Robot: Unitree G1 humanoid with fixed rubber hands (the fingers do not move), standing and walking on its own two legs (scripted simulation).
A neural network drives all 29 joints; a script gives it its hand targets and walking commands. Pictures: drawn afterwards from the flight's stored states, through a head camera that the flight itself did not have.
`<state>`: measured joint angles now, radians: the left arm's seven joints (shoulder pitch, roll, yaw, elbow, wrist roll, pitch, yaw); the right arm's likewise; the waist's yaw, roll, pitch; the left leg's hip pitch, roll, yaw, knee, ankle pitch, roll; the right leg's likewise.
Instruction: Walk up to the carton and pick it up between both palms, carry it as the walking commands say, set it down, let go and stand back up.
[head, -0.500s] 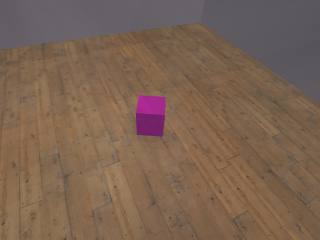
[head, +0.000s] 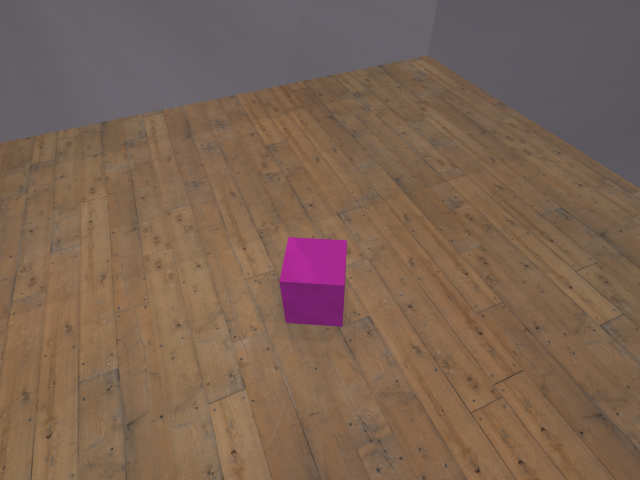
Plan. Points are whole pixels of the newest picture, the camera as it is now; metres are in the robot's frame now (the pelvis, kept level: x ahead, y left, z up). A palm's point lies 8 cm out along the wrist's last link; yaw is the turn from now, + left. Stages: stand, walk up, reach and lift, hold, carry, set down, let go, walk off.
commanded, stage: walk up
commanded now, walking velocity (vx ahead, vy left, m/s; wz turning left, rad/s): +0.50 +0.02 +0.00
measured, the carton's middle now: (315, 282) +0.91 +0.06 -0.64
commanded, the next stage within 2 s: none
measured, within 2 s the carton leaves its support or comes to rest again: neither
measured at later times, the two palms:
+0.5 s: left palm (176, 369) +0.34 +0.26 -0.12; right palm out of the picture +0.14 -0.20 -0.13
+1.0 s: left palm (179, 384) +0.33 +0.26 -0.16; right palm (436, 310) +0.45 -0.18 -0.12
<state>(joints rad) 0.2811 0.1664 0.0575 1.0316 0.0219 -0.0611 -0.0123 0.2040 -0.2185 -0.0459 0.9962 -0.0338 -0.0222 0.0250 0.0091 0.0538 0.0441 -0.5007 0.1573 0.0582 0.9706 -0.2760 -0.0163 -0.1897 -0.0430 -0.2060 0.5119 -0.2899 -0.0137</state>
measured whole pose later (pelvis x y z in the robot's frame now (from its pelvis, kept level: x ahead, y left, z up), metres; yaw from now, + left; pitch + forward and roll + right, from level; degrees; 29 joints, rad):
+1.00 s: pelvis +0.36 +0.04 +0.00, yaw +0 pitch -2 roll -1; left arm 0.33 0.18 0.05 1.11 0.01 -0.01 0.00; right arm 0.15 -0.14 -0.04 1.02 -0.02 -0.03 -0.01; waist 0.04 -0.04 0.02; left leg -0.29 0.07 0.14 0.60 -0.28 0.02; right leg -0.21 -0.08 -0.14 0.61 -0.36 0.02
